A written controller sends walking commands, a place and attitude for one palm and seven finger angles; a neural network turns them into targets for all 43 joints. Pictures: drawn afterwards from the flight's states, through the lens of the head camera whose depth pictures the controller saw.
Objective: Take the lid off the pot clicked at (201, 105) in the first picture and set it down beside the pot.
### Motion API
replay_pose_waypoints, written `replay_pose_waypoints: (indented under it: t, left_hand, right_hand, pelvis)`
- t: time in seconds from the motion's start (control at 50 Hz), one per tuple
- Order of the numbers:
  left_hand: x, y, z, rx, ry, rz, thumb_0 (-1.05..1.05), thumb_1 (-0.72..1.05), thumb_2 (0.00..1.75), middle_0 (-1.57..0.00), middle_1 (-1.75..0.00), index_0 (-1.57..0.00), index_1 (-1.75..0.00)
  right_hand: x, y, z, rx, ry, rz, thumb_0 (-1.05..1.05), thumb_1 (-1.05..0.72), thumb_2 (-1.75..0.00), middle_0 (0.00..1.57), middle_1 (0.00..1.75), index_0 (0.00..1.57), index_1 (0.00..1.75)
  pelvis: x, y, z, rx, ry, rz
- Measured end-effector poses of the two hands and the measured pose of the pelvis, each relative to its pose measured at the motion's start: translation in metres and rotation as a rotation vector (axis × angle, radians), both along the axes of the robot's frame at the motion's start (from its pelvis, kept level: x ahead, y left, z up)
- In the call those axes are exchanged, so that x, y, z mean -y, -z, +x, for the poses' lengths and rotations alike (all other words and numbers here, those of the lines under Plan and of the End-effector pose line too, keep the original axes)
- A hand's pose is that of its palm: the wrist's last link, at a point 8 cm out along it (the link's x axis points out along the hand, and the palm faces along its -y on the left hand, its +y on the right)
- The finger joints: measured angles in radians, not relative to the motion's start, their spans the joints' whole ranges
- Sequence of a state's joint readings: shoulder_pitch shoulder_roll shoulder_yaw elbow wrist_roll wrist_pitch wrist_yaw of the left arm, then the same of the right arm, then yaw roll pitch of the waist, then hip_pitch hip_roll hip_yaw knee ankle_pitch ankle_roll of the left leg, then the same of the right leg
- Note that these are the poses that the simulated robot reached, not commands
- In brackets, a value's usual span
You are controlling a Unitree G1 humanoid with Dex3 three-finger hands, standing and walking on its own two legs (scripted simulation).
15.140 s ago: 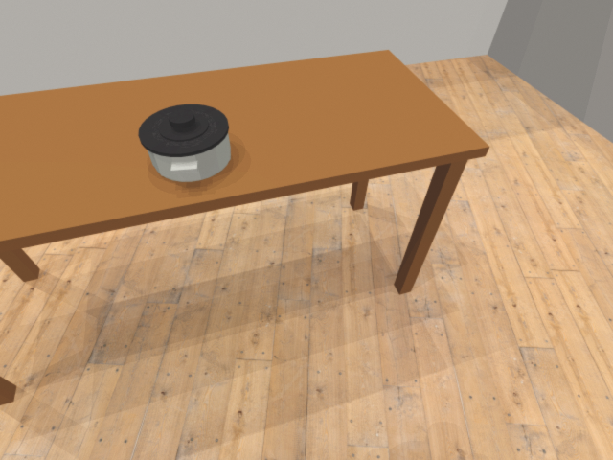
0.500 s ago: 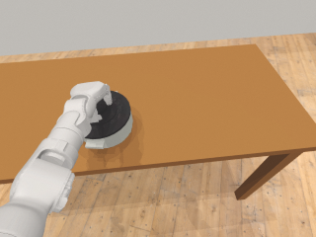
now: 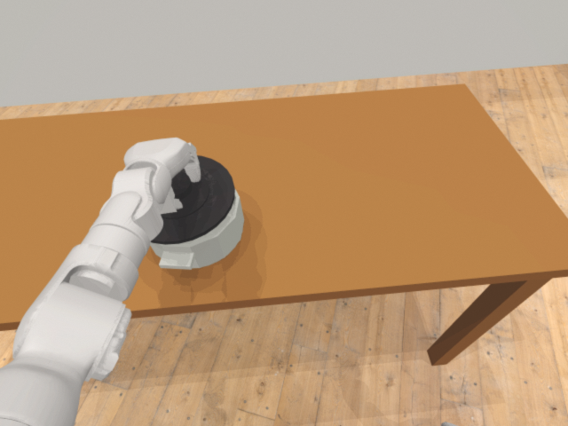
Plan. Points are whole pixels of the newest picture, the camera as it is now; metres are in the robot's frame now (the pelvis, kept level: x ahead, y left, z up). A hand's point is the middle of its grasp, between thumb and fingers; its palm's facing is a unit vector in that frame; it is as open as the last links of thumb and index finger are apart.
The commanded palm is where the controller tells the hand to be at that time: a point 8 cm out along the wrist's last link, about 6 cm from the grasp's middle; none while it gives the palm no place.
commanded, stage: lift the lid straight up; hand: left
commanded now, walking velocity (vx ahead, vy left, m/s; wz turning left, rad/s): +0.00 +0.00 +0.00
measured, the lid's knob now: (175, 186) +0.48 +0.17 +0.06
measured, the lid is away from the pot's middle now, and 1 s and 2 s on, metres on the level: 0.01 0.01 0.05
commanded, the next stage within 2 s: move the lid sideways beside the pot in 1.52 s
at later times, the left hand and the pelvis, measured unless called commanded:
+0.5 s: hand (167, 168) +0.46 +0.16 +0.12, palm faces -0.29 -0.05 -0.96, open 8.2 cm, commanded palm +0.45 +0.16 +0.20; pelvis +0.00 +0.00 +0.00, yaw +1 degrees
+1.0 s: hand (161, 146) +0.46 +0.16 +0.17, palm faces -0.24 -0.05 -0.97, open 8.2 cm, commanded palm +0.45 +0.15 +0.24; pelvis -0.01 +0.00 +0.00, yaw +1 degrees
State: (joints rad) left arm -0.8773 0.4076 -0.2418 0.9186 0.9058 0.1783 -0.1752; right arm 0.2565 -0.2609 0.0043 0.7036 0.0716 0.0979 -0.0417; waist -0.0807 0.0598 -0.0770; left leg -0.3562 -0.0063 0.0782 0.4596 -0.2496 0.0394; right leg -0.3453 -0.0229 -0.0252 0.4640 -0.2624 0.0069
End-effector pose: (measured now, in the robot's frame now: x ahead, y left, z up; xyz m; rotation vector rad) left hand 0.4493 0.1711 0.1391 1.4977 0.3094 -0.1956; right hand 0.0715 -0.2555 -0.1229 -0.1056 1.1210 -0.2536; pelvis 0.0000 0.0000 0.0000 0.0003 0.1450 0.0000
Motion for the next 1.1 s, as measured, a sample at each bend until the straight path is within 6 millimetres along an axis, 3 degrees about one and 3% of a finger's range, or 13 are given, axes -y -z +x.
replay_pose_waypoints:
  t: [0.24,0.62,1.1]
  left_hand:
    - [0.005,-0.019,0.001,0.011,0.022,-0.005,0.01,0.15,0.84,-0.6,-0.9,-0.64,-0.92]
    - [0.011,-0.052,0.004,0.056,0.016,0.012,0.02,0.15,0.84,-0.6,-0.9,-0.64,-0.93]
    - [0.017,-0.094,-0.002,0.09,0.011,0.027,0.02,0.14,0.84,-0.6,-0.9,-0.64,-0.93]
  right_hand:
    - [-0.003,-0.004,0.018,0.053,-0.028,-0.003,0.01,-0.91,-0.89,0.2,0.3,0.2,0.3]
    - [-0.003,-0.004,0.017,0.053,-0.042,0.009,0.01,-0.91,-0.89,0.2,0.3,0.2,0.3]
    - [-0.007,-0.01,0.03,0.121,-0.084,0.012,0.01,-0.91,-0.89,0.2,0.3,0.2,0.3]
  pelvis:
    - [0.002,-0.001,-0.001,0.014,-0.004,0.002]
    - [0.0,-0.002,-0.001,0.026,-0.009,0.004]
    - [0.0,-0.003,-0.008,0.05,-0.019,0.008]
